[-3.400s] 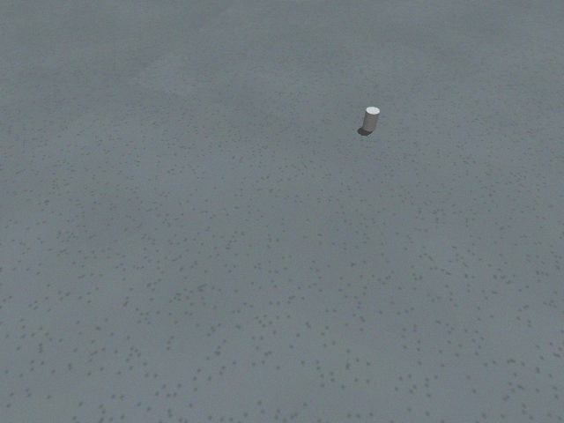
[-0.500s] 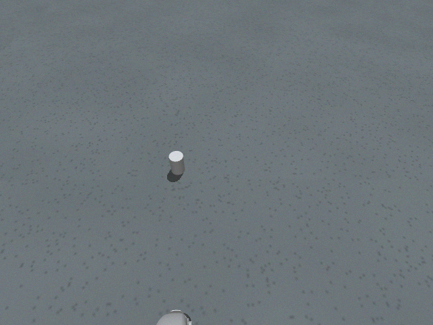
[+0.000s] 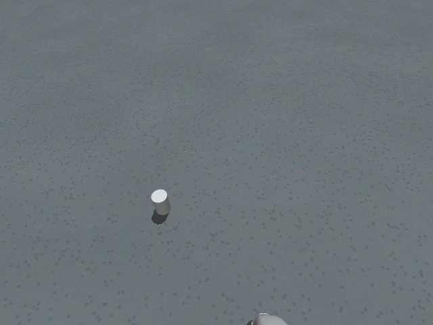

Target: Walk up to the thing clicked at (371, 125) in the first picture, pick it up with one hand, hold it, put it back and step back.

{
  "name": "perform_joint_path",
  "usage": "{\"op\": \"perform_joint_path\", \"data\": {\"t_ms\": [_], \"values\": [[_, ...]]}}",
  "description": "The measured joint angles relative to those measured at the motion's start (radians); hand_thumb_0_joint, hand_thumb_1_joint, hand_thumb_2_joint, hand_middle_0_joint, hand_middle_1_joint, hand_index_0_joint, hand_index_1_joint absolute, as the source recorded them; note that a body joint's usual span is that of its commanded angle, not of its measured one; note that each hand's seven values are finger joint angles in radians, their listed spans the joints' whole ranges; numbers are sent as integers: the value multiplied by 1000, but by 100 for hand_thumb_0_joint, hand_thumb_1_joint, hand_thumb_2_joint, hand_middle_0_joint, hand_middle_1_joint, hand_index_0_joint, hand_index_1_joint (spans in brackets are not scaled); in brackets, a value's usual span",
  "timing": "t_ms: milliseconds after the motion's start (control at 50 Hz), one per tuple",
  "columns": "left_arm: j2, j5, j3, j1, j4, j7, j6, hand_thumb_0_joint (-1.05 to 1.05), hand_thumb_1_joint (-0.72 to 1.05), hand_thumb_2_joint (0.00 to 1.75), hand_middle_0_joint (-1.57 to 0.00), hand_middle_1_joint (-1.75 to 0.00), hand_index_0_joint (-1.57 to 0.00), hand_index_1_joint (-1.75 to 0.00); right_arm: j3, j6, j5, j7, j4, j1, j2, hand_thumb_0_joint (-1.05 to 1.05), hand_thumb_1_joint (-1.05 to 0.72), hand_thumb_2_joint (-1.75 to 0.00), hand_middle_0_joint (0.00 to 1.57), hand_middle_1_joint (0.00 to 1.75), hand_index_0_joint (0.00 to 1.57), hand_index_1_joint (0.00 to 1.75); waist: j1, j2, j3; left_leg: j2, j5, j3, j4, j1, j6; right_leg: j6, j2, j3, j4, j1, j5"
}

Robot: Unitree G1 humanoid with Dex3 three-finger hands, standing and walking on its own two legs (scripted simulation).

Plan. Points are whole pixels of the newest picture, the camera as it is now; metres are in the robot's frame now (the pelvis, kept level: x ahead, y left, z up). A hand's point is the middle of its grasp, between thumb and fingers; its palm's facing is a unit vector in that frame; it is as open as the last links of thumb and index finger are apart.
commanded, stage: walk up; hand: left
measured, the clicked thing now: (161, 202) +0.82 +0.27 -0.70
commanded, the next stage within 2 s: none
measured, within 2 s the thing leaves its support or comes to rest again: neither
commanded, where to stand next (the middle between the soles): +0.50 +0.06 m, yaw +1 degrees
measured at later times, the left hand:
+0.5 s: hand out of the picture +0.18 +0.33 -0.14, palm faces +0.05 -0.93 -0.38, open 7.4 cm
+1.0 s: hand (86, 230) +0.38 +0.32 -0.13, palm faces -0.08 -0.93 -0.37, open 7.4 cm
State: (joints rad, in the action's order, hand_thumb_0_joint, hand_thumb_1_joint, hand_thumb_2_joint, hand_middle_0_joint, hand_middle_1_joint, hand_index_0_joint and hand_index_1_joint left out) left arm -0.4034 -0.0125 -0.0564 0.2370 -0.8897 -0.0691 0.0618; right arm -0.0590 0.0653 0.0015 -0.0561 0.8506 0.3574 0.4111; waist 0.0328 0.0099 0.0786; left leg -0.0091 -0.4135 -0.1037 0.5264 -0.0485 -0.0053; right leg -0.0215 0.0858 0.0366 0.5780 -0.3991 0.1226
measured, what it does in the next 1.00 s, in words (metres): walks ahead: left foot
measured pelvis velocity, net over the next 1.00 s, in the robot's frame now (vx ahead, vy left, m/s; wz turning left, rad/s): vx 0.30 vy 0.05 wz -0.01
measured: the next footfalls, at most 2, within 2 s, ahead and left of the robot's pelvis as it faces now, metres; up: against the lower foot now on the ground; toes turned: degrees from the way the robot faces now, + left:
left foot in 0.50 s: +0.28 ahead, +0.17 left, +0.00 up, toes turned +7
right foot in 1.02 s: +0.44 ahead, -0.08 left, +0.00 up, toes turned -3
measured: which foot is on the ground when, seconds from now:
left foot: down 0.00-0.04, up 0.06-0.48, down 0.50-1.00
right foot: down 0.00-0.52, up 0.54-1.00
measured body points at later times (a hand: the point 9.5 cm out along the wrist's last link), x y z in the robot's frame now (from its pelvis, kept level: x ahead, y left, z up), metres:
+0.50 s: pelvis +0.15 +0.04 +0.00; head +0.15 +0.05 +0.45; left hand +0.17 +0.37 -0.11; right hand +0.23 -0.30 -0.09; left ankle +0.24 +0.17 -0.73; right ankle +0.12 -0.12 -0.72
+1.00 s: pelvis +0.30 +0.05 +0.01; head +0.32 +0.05 +0.46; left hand +0.38 +0.37 -0.10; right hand +0.31 -0.27 -0.11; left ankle +0.24 +0.17 -0.72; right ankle +0.41 -0.08 -0.71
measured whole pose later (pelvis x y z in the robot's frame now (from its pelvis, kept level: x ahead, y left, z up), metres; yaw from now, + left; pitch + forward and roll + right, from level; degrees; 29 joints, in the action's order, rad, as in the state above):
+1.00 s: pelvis +0.30 +0.05 +0.01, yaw -1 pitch -3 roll +2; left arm -0.40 -0.01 -0.05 0.24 -0.91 -0.06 0.03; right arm -0.06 0.06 0.01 -0.04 0.86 0.38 0.40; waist 0.04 0.02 0.10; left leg 0.00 -0.35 -0.13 0.47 -0.06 0.02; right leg -0.02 0.08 0.01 0.61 -0.40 0.17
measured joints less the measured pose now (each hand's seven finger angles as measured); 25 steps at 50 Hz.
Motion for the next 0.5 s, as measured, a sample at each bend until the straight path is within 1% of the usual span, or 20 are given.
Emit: {"op": "perform_joint_path", "data": {"t_ms": [20, 40, 60, 100, 120, 160, 200, 260, 320, 360, 400, 440, 480, 500], "values": [[10, -2, -4, -5, -4, 4, 7, 1, 91, 90, -20, -30, -20, -30, -3, -5, 0, 2, 5, 3, 9, 1, -91, -90, 20, 30, 21, 30, -3, -29, 0, -25, -39, 7, 56, -10, 3, 3, -22, 13, 9, 14, 16], [19, -5, -6, -11, -3, 9, 15, 1, 91, 90, -20, -30, -20, -30, -6, -12, 0, 6, 12, 0, 13, 1, -91, -90, 20, 30, 20, 30, -1, -57, 5, -50, -55, 24, 143, -38, 22, 1, -39, 31, 35, 19, 44], [23, -6, -4, -14, 6, 14, 23, 1, 91, 90, -20, -30, -20, -30, -6, -18, -1, 9, 17, -3, 10, 1, -91, -90, 20, 30, 20, 30, -4, -63, 9, -44, -61, 55, 253, -81, 33, -1, -40, 40, 59, 23, 70], [29, 2, 3, -12, 20, 21, 33, 1, 91, 90, -20, -30, -20, -30, 4, -29, 2, 12, 30, -12, 6, 1, -91, -90, 20, 30, 20, 30, -25, -53, 15, -3, -73, 87, 455, -172, 42, -6, -28, 33, 67, 48, 97], [36, 7, 7, -6, 24, 25, 34, 1, 91, 90, -20, -30, -20, -30, 8, -32, 0, 12, 36, -18, 8, 1, -91, -90, 20, 30, 20, 30, -34, -54, 15, 12, -56, 100, 521, -216, 43, -6, -24, 29, 47, 70, 96], [47, 11, 15, 14, 25, 32, 35, 1, 91, 90, -20, -30, -21, -30, 8, -35, -8, 8, 41, -34, 16, 1, -91, -90, 20, 30, 20, 30, -47, -65, 12, 19, 3, 130, 569, -292, 44, 0, -27, 27, -17, 122, 80], [49, 11, 19, 39, 18, 35, 34, 0, 90, 90, -21, -30, -21, -30, 4, -35, -10, 2, 35, -47, 22, 1, -91, -90, 20, 30, 20, 30, -51, -76, 7, 6, 64, 157, 547, -354, 40, 0, -35, 28, -76, 166, 66], [42, 5, 18, 67, 10, 35, 28, 1, 90, 90, -21, -30, -21, -30, -7, -36, -5, -9, 29, -53, 29, 1, -91, -90, 20, 30, 20, 30, -49, -88, -3, -17, 144, 190, 488, -424, 20, -4, -47, 41, -136, 218, 61], [30, -2, 11, 84, 10, 33, 24, 1, 90, 90, -21, -30, -21, -30, -17, -43, 5, -20, 39, -48, 32, 1, -91, -90, 20, 30, 20, 30, -48, -85, -15, -39, 186, 182, 377, -455, -4, -3, -49, 60, -167, 255, 75], [19, -6, 3, 91, 13, 32, 24, 1, 90, 90, -21, -30, -21, -30, -20, -47, 13, -28, 50, -45, 32, 1, -91, -90, 20, 30, 20, 30, -52, -76, -21, -54, 196, 158, 285, -452, -11, 1, -47, 68, -168, 270, 94], [5, -8, -3, 95, 16, 30, 24, 1, 90, 90, -21, -30, -21, -30, -22, -49, 19, -34, 59, -46, 30, 1, -91, -90, 20, 30, 20, 30, -56, -65, -23, -69, 208, 133, 198, -433, -11, 9, -45, 75, -155, 280, 121], [-10, -7, -8, 98, 15, 28, 21, 1, 90, 90, -21, -30, -21, -30, -23, -46, 22, -38, 66, -47, 28, 1, -91, -90, 20, 30, 20, 30, -59, -53, -25, -79, 215, 113, 128, -401, -3, 21, -42, 82, -131, 287, 155], [-26, -8, -10, 103, 11, 26, 14, 1, 90, 90, -21, -30, -21, -30, -23, -38, 24, -39, 69, -45, 26, 1, -91, -90, 20, 30, 20, 30, -59, -38, -35, -81, 211, 93, 72, -351, 7, 30, -34, 84, -85, 285, 205], [-34, -10, -10, 106, 8, 27, 9, 1, 90, 90, -21, -30, -21, -30, -24, -29, 26, -37, 68, -44, 24, 1, -91, -90, 20, 30, 20, 30, -56, -24, -39, -71, 232, 87, 56, -331, 11, 30, -22, 82, -42, 277, 241]]}}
